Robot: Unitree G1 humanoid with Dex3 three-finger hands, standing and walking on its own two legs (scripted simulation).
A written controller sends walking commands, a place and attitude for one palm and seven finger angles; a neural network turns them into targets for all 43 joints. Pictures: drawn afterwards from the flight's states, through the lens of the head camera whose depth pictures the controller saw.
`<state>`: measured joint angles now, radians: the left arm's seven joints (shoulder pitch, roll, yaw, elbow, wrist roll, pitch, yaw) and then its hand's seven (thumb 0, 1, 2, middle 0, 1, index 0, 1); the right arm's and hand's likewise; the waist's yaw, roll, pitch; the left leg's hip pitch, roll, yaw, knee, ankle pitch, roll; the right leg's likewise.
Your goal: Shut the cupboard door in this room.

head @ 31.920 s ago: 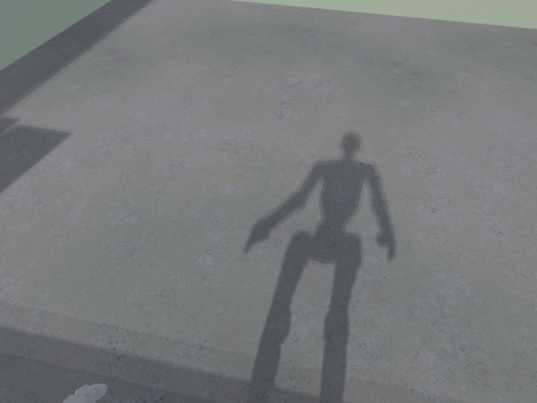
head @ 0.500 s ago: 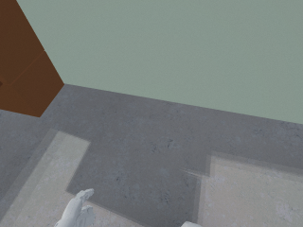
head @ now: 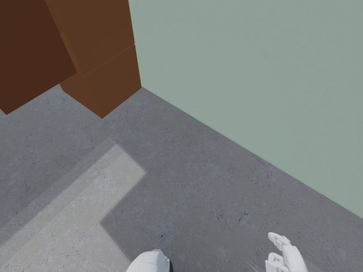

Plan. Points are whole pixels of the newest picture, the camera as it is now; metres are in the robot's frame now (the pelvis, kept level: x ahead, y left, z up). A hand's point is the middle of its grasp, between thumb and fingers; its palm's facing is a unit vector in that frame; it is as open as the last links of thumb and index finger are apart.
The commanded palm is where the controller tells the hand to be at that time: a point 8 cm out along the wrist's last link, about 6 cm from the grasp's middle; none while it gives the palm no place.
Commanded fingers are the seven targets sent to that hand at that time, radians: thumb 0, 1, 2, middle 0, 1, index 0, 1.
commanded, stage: walk to a spot facing it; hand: left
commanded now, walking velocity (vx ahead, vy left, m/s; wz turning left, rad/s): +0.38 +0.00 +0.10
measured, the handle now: out of the picture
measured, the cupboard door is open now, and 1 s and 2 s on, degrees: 89 89 89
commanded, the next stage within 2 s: turn to face it in 0.74 s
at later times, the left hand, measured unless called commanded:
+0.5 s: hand (150, 168) +0.38 +0.14 -0.14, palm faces -0.02 -0.98 -0.20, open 7.3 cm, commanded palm none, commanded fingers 0.00 0.90 0.90 -0.20 -0.30 -0.20 -0.30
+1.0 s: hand (142, 199) +0.30 +0.15 -0.17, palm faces +0.37 -0.91 -0.18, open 7.3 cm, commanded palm none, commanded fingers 0.00 0.90 0.90 -0.20 -0.30 -0.20 -0.30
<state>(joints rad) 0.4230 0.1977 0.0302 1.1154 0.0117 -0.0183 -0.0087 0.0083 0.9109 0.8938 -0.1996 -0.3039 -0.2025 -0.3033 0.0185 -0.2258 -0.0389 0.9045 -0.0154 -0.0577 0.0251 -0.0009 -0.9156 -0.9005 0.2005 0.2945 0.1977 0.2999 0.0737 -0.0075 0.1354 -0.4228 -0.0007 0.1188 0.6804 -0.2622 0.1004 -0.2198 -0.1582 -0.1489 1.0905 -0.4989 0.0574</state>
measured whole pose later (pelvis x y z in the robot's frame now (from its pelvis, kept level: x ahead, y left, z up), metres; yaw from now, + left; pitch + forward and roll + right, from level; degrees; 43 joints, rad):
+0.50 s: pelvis +0.24 -0.04 +0.00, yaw +3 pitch -1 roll +1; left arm 0.05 0.19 0.03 0.95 0.03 -0.05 -0.03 0.00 0.91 0.89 -0.20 -0.30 -0.20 -0.30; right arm 0.48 -0.16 -0.04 1.15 -0.01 -0.06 -0.02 0.00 -0.92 -0.90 0.20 0.30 0.20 0.30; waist -0.06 0.00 0.08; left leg 0.04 -0.02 0.04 0.52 -0.47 0.02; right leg -0.42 -0.06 -0.12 0.57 -0.12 -0.03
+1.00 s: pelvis +0.39 -0.01 +0.01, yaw +18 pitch -1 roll -1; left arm 0.35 0.19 0.04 1.04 0.02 -0.03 0.01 0.00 0.91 0.89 -0.20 -0.30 -0.20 -0.30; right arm 0.06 -0.23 -0.05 0.94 -0.02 0.02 0.03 0.00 -0.92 -0.90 0.20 0.29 0.20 0.30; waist 0.05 -0.02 0.11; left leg -0.40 0.05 0.13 0.61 -0.18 0.00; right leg -0.11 -0.14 -0.36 0.61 -0.42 0.03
